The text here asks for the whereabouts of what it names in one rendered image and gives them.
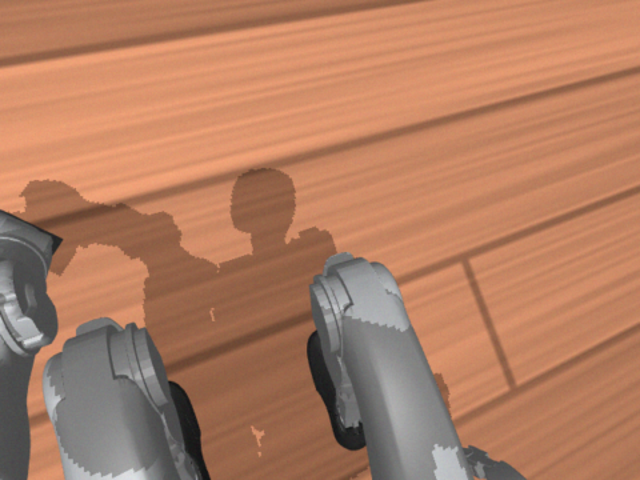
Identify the right robot foot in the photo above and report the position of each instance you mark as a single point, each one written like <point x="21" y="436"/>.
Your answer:
<point x="349" y="438"/>

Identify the left robot arm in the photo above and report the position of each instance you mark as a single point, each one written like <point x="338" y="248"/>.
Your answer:
<point x="28" y="321"/>

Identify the cube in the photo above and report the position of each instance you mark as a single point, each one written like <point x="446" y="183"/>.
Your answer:
<point x="56" y="240"/>

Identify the left robot foot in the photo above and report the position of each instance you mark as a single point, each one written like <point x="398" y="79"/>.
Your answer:
<point x="190" y="429"/>

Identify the right robot hand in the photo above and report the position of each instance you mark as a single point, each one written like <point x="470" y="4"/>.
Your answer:
<point x="483" y="467"/>

